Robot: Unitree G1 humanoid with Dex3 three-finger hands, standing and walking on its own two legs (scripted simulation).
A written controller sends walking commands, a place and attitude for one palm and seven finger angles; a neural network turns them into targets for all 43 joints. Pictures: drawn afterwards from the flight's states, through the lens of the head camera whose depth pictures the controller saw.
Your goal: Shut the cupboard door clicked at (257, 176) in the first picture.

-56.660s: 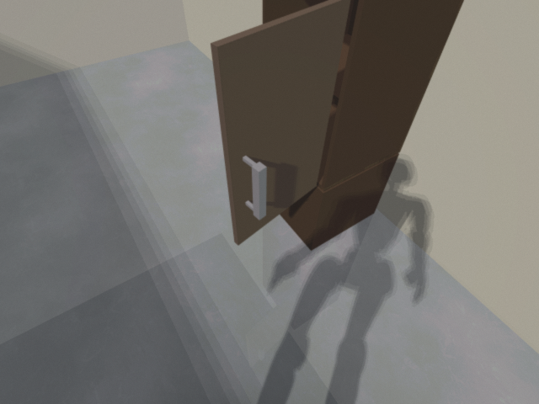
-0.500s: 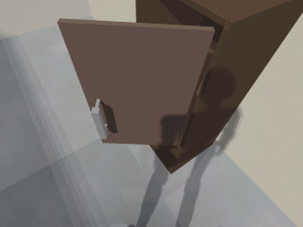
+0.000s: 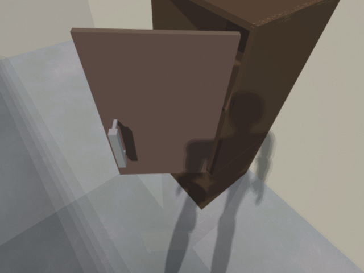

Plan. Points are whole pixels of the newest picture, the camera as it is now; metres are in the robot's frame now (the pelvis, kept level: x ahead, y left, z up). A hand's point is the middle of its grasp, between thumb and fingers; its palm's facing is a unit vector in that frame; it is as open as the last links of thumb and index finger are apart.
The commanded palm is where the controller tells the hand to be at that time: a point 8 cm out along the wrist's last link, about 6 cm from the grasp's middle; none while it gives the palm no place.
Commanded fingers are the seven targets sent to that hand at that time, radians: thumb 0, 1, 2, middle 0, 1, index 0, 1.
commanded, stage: come to a stop and stand still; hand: left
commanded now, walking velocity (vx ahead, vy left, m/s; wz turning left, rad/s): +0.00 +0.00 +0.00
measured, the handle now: (119, 144) +0.49 +0.22 -0.10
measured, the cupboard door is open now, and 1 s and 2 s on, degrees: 54 54 54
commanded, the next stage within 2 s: look again from close up in 0.76 s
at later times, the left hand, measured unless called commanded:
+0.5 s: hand out of the picture -0.10 +0.21 -0.17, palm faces +0.08 -0.98 -0.19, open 7.4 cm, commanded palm none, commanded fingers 0.00 0.90 0.90 -0.20 -0.30 -0.20 -0.30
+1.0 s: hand out of the picture -0.10 +0.19 -0.18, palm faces +0.11 -0.98 -0.14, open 7.4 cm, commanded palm none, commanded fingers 0.00 0.90 0.90 -0.20 -0.30 -0.20 -0.30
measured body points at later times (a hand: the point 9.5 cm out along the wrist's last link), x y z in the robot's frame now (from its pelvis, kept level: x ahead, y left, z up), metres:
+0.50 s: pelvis -0.06 +0.04 +0.00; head -0.06 +0.04 +0.45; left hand -0.10 +0.26 -0.16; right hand -0.02 -0.19 -0.15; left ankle +0.01 +0.10 -0.74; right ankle -0.01 -0.11 -0.73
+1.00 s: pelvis -0.06 +0.04 +0.00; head -0.07 +0.05 +0.45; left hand -0.11 +0.24 -0.17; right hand -0.02 -0.19 -0.15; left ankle +0.01 +0.10 -0.74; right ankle -0.01 -0.11 -0.73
